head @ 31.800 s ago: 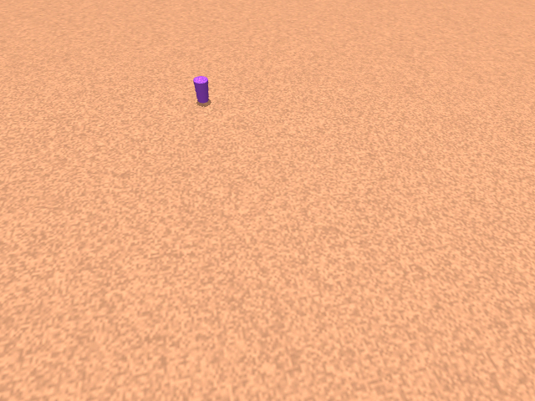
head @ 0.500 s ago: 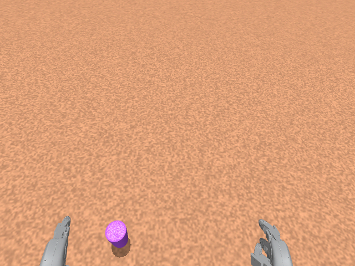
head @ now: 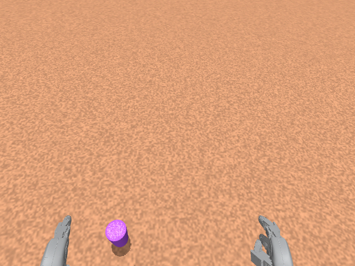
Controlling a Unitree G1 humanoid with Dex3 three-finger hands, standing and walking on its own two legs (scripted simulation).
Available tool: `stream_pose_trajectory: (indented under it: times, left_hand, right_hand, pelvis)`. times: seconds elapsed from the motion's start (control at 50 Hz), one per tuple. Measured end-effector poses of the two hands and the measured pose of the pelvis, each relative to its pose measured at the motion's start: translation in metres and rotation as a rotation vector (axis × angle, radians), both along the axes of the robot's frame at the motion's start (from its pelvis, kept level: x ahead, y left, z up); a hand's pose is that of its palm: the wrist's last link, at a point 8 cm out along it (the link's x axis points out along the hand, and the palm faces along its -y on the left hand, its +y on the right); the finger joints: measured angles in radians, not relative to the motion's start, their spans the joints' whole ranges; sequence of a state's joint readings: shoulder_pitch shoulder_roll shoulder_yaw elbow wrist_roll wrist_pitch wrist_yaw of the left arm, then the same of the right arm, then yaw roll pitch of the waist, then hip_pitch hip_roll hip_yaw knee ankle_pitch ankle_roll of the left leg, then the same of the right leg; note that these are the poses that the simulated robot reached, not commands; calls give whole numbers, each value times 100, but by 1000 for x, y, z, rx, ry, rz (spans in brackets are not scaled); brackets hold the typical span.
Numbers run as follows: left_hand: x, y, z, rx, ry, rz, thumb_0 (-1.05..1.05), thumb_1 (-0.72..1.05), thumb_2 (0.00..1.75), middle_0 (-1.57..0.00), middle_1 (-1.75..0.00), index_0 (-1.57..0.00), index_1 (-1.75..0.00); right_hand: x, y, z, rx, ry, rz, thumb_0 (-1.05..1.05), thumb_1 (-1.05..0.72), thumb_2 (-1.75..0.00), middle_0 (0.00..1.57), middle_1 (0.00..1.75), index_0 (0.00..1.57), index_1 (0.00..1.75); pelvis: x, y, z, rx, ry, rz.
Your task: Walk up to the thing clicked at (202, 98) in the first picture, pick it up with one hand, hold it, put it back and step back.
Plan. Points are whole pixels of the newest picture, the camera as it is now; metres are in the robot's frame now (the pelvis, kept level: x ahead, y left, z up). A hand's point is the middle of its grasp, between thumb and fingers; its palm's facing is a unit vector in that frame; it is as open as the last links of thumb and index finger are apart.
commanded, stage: home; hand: left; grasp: from the side
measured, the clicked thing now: (118, 235) +0.38 +0.24 -0.65
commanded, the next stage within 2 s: stand in 0.60 s
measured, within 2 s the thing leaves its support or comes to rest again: neither
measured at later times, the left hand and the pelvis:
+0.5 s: hand (83, 260) +0.16 +0.18 -0.05, palm faces +0.10 -0.95 -0.28, open 17.3 cm; pelvis +0.00 +0.00 +0.00, yaw +0 degrees
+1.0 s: hand (82, 257) +0.17 +0.19 -0.05, palm faces +0.10 -0.95 -0.28, open 12.9 cm; pelvis +0.00 +0.01 +0.00, yaw +0 degrees
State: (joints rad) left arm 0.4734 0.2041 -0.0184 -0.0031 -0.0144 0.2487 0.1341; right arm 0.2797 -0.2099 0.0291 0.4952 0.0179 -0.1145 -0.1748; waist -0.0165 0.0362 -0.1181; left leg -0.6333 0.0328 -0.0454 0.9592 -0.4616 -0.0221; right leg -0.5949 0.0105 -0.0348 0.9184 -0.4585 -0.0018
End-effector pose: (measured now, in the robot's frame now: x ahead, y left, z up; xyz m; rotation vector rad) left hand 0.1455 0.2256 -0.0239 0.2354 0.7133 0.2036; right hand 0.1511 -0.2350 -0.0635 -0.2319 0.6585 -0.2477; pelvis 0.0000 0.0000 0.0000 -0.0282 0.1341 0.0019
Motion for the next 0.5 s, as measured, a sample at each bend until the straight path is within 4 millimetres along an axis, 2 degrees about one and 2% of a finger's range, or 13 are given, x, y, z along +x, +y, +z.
stream_pose_trajectory:
  times: [0.5]
  left_hand:
    - [-2, 4, 1, -2, -8, -2, -1, -52, 7, -6, -6, -6, -5]
  right_hand:
    - [-5, 4, 1, -4, 1, -4, 1, -90, -90, 21, 30, 20, 30]
  pelvis:
    - [-2, 4, 0, -3, -5, -1]
